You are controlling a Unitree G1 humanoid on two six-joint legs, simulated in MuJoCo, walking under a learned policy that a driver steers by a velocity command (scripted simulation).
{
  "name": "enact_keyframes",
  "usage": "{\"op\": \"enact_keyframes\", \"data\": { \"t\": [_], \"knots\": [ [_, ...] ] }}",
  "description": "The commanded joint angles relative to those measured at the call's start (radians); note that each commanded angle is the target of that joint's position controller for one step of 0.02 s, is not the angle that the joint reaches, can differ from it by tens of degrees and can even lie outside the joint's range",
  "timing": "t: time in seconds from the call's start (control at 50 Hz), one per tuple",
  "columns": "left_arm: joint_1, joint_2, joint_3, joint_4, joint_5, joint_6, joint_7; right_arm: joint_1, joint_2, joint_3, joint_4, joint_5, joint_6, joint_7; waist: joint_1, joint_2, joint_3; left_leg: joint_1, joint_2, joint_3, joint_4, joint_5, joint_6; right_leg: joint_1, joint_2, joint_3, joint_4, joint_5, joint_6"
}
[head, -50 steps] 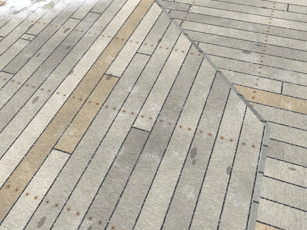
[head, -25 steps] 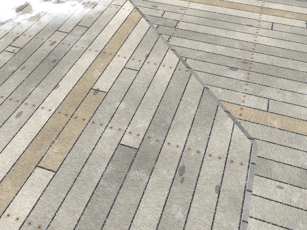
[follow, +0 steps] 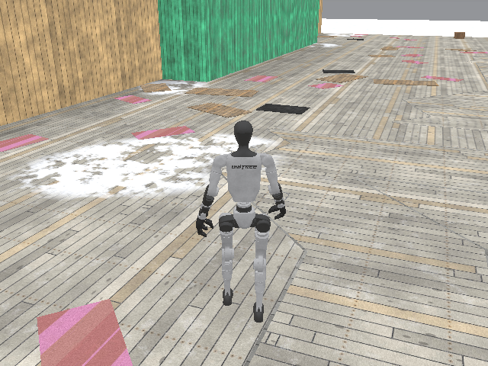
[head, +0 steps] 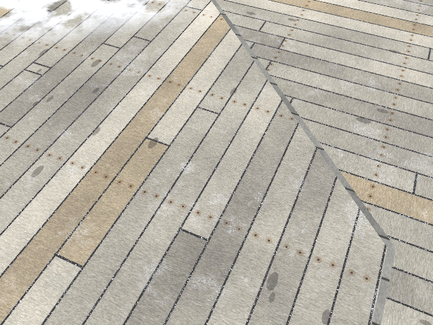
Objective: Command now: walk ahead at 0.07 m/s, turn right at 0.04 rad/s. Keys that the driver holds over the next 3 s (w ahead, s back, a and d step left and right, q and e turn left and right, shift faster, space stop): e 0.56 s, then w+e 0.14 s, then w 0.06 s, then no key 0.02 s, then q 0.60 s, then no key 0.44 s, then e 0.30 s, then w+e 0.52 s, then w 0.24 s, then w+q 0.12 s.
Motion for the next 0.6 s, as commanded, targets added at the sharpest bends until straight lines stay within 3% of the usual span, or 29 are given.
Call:
{"op": "enact_keyframes", "data": {
  "t": [0.02,0.04,0.06,0.1,0.14,0.2,0.24,0.28,0.32,0.34,0.36,0.38,0.4,0.42,0.46,0.48,0.5,0.56,0.6],
  "knots": [
    [0.143,0.047,-0.003,-0.017,0.022,-0.013,0.001,0.116,-0.170,-0.046,-0.018,-0.023,0.001,-0.014,-0.009,0.151,-0.268,0.498,0.243,-0.240,0.016,0.641,0.209,-0.218,-0.087,0.061,0.208,0.160,0.025],
    [0.092,0.064,-0.003,-0.013,0.008,0.001,0.003,0.094,-0.089,-0.026,-0.023,-0.013,0.011,-0.010,-0.041,0.144,-0.255,0.456,0.274,-0.284,-0.021,0.542,0.240,-0.234,-0.077,0.080,0.244,-0.097,0.045],
    [0.039,0.085,0.003,-0.036,-0.006,0.016,0.005,0.048,-0.077,-0.017,-0.023,-0.007,0.015,-0.007,-0.036,0.139,-0.198,0.408,0.266,-0.277,-0.051,0.406,0.223,-0.282,-0.080,0.091,0.253,-0.192,0.048],
    [-0.005,0.120,0.018,-0.057,-0.009,0.050,0.023,0.010,-0.153,-0.041,-0.024,-0.004,0.020,-0.012,-0.037,0.121,-0.143,0.325,0.275,-0.273,-0.097,0.243,0.203,-0.322,-0.076,0.076,0.295,-0.168,0.055],
    [0.002,0.152,0.038,-0.065,-0.013,0.077,0.029,-0.003,-0.198,-0.058,-0.023,-0.010,0.020,-0.028,-0.044,0.142,-0.137,0.242,0.311,-0.271,-0.158,0.143,0.220,-0.320,-0.084,0.065,0.468,-0.204,0.070],
    [0.015,0.127,0.053,-0.076,-0.021,0.098,0.029,-0.058,-0.182,-0.060,-0.017,-0.003,0.021,-0.041,-0.026,0.108,-0.102,0.146,0.303,-0.165,-0.212,0.001,0.222,-0.346,-0.110,0.051,0.609,-0.212,0.080],
    [0.010,0.097,0.052,-0.088,-0.016,0.104,0.025,-0.113,-0.172,-0.060,-0.012,0.000,0.023,-0.043,-0.012,0.112,-0.091,0.086,0.267,-0.070,-0.216,-0.033,0.194,-0.287,-0.124,0.033,0.538,-0.145,0.073],
    [0.002,0.097,0.055,-0.104,-0.011,0.102,0.013,-0.127,-0.171,-0.062,-0.001,0.005,0.028,-0.042,-0.012,0.114,-0.108,0.094,0.261,-0.023,-0.189,-0.012,0.183,-0.237,-0.123,0.012,0.439,-0.067,0.061],
    [0.046,0.102,0.064,-0.102,-0.008,0.099,-0.002,-0.141,-0.175,-0.062,0.008,0.020,0.040,-0.041,0.017,0.098,-0.129,0.100,0.256,0.019,-0.119,-0.025,0.152,-0.153,-0.095,-0.037,0.280,0.051,0.035],
    [0.078,0.111,0.072,-0.094,-0.003,0.098,-0.008,-0.132,-0.162,-0.060,0.018,0.031,0.046,-0.041,0.028,0.067,-0.123,0.079,0.229,0.053,-0.045,-0.105,0.110,-0.109,-0.069,-0.044,0.183,0.107,0.008],
    [0.089,0.145,0.083,-0.101,0.006,0.095,-0.005,-0.072,-0.126,-0.056,0.045,0.030,0.056,-0.037,0.016,-0.063,-0.076,-0.011,0.163,0.123,0.118,-0.250,0.030,-0.070,-0.105,0.067,0.047,0.200,-0.040],
    [0.064,0.271,0.105,-0.152,0.003,0.090,0.017,-0.046,-0.079,-0.042,0.021,-0.008,0.064,-0.033,-0.032,-0.372,-0.024,-0.260,0.008,0.188,0.427,-0.601,-0.086,-0.034,-0.370,0.484,-0.079,0.420,-0.176],
    [0.065,0.306,0.102,-0.176,0.054,0.064,0.008,-0.183,-0.105,-0.052,-0.026,-0.001,0.059,-0.043,0.028,-0.317,-0.046,-0.268,-0.049,-0.008,0.603,-0.660,-0.067,-0.169,-0.436,0.629,-0.166,0.320,-0.306],
    [0.016,0.282,0.099,-0.186,0.055,0.038,0.006,-0.182,-0.140,-0.064,-0.024,0.016,0.058,-0.049,-0.004,-0.215,-0.028,-0.281,-0.024,-0.052,0.659,-0.567,-0.045,-0.171,-0.391,0.549,-0.172,0.204,-0.274],
    [-0.068,0.217,0.087,-0.203,0.006,0.020,0.018,-0.123,-0.168,-0.082,0.025,0.008,0.056,-0.061,-0.044,-0.133,-0.022,-0.293,0.008,-0.067,0.640,-0.401,-0.034,-0.131,-0.309,0.434,-0.142,0.136,-0.163],
    [-0.077,0.187,0.076,-0.209,-0.006,0.021,0.025,-0.109,-0.162,-0.083,0.036,-0.001,0.055,-0.062,-0.046,-0.120,-0.036,-0.282,0.008,-0.069,0.645,-0.347,-0.039,-0.110,-0.282,0.402,-0.140,0.164,-0.143],
    [-0.059,0.183,0.071,-0.210,-0.002,0.021,0.031,-0.105,-0.151,-0.083,0.035,0.005,0.050,-0.059,-0.049,-0.148,-0.053,-0.258,-0.003,-0.071,0.651,-0.315,-0.048,-0.105,-0.279,0.395,-0.129,0.249,-0.151],
    [-0.007,0.174,0.072,-0.209,-0.004,0.023,0.041,-0.101,-0.134,-0.079,0.042,0.016,0.035,-0.053,-0.034,-0.123,-0.101,-0.266,-0.021,-0.079,0.588,-0.278,-0.073,0.015,-0.261,0.370,-0.094,0.407,-0.166],
    [0.034,0.173,0.076,-0.201,-0.019,0.026,0.046,-0.117,-0.128,-0.075,0.038,0.019,0.027,-0.041,-0.013,-0.127,-0.105,-0.287,-0.015,-0.082,0.463,-0.242,-0.082,0.063,-0.250,0.409,-0.138,0.128,-0.171]
  ]
}}
Next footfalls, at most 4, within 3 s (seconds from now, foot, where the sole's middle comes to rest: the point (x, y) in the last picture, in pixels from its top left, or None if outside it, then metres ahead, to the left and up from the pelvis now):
0.36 right None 0.05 -0.13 -0.77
0.90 left None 0.22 0.04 -0.77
1.32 right None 0.19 -0.21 -0.77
1.72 left None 0.19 0.04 -0.77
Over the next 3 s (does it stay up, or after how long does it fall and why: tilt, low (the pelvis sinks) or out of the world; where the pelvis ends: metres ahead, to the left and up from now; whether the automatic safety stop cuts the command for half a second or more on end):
stays up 0.50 -0.24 0.01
